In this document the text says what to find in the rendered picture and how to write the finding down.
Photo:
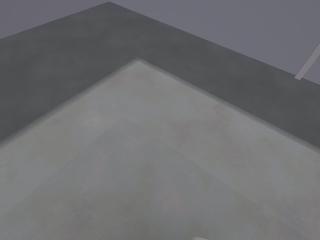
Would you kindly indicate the panel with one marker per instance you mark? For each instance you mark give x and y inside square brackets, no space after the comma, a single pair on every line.
[308,62]

